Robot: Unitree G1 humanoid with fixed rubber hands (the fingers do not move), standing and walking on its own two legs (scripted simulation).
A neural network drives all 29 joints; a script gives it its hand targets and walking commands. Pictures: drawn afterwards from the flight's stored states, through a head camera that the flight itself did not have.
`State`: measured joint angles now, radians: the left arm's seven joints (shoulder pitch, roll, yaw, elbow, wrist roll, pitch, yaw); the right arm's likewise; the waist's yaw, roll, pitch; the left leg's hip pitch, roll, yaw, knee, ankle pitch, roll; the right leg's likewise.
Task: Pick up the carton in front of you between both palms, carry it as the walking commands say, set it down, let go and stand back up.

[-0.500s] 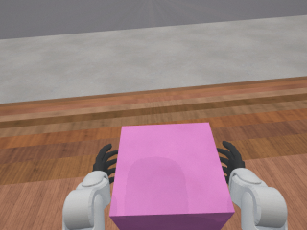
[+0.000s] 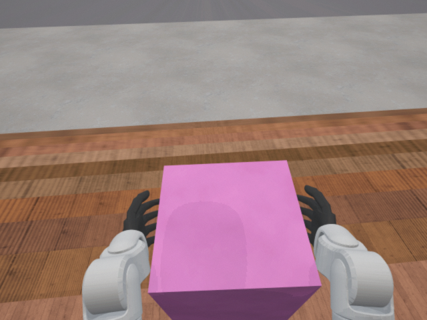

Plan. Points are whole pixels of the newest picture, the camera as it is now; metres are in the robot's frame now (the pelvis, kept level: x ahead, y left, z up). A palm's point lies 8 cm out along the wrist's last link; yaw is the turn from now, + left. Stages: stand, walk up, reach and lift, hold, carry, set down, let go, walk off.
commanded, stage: carry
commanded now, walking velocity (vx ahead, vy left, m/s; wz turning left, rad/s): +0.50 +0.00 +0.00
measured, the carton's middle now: (228, 248) +0.27 +0.00 +0.04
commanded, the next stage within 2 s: none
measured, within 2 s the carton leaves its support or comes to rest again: neither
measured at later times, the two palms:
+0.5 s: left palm (167, 103) +0.66 +0.14 +0.11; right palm (275, 100) +0.68 -0.16 +0.11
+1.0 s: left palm (181, 71) +1.03 +0.13 +0.04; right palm (258, 71) +1.01 -0.17 +0.04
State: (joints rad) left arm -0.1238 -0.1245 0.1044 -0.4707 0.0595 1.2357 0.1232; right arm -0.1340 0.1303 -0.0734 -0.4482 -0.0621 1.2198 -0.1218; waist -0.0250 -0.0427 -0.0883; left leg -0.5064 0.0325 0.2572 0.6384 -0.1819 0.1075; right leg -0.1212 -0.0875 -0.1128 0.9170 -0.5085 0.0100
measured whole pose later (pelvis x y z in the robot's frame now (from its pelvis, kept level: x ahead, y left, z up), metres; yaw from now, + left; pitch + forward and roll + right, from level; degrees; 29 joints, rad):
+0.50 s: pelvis +0.32 -0.03 +0.00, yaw +1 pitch +4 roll +0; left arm -0.55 -0.08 0.23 -0.02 0.06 1.13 0.15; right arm -0.54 0.05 -0.22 -0.04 -0.03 1.14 -0.15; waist 0.05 0.02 -0.01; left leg -0.31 0.02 0.04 1.18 -0.48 0.03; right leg -0.54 0.01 -0.17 0.69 -0.22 -0.12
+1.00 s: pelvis +0.68 -0.01 -0.10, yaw +1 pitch +2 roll -1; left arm -0.55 -0.06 0.22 -0.01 0.03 1.15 0.15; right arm -0.53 0.08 -0.22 -0.05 -0.06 1.15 -0.15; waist -0.05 0.01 -0.07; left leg -0.41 -0.09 0.10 0.66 -0.31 0.18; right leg -0.42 0.05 -0.03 1.50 -0.58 -0.06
